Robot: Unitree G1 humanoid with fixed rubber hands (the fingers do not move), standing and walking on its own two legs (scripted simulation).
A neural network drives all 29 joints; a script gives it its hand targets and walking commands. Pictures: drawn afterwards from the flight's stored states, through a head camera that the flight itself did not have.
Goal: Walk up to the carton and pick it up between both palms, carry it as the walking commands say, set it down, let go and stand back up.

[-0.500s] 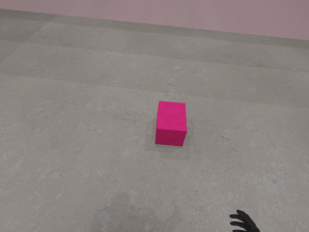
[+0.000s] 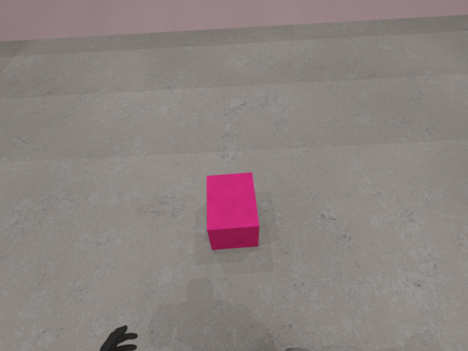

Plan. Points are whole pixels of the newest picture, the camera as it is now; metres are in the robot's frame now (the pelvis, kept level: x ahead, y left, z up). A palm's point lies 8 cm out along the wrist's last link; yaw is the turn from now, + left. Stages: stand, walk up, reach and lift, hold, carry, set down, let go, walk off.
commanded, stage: walk up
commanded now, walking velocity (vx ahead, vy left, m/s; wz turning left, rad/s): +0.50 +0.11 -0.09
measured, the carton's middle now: (232, 210) +0.77 +0.01 -0.66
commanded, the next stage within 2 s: stand in 1.56 s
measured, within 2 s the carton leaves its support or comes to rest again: neither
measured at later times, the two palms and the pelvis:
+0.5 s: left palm out of the picture +0.13 +0.27 -0.14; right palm (331, 263) +0.30 -0.20 -0.12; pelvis +0.20 +0.04 +0.00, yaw -1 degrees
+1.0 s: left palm (137, 254) +0.35 +0.21 -0.11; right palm (358, 289) +0.25 -0.24 -0.14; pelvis +0.26 -0.02 +0.01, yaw -1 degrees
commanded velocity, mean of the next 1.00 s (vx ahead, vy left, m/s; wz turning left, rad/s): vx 0.22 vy -0.01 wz -0.02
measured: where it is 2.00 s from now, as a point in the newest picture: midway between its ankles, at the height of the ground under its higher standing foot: (244, 331)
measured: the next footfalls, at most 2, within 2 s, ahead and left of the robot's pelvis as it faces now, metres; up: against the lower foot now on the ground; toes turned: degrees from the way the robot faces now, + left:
left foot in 0.42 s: +0.32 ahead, +0.12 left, +0.00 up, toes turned +1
right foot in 0.82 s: +0.33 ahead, -0.14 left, +0.00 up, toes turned +3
